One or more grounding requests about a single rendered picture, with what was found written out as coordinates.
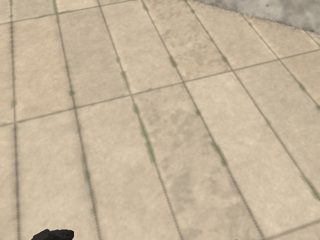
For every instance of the left robot hand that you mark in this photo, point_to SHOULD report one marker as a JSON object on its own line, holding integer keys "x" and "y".
{"x": 62, "y": 234}

